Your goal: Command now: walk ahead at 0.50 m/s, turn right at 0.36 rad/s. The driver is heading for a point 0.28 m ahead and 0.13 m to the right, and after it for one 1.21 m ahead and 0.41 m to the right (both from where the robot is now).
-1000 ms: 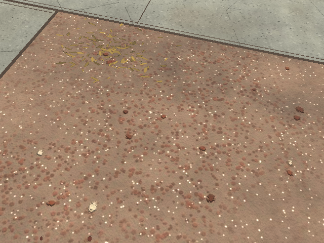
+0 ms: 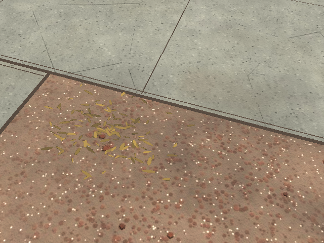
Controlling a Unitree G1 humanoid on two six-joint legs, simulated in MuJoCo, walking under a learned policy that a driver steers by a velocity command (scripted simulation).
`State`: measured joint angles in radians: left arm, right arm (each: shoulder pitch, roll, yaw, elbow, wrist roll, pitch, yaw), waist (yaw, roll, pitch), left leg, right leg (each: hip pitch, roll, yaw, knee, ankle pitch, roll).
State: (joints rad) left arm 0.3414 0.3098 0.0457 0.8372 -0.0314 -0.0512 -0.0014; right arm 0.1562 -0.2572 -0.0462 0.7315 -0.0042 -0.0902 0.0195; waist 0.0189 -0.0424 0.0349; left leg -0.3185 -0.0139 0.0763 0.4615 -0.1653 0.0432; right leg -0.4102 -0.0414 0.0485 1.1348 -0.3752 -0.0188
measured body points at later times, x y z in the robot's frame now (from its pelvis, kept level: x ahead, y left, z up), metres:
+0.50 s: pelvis +0.26 -0.07 -0.01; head +0.31 -0.09 +0.44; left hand +0.50 +0.15 -0.10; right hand +0.27 -0.37 -0.13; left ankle +0.16 +0.11 -0.63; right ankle +0.32 -0.16 -0.74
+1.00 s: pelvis +0.41 -0.07 +0.00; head +0.44 -0.07 +0.45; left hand +0.68 +0.09 -0.11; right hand +0.41 -0.38 -0.10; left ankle +0.51 +0.00 -0.74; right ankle +0.30 -0.16 -0.68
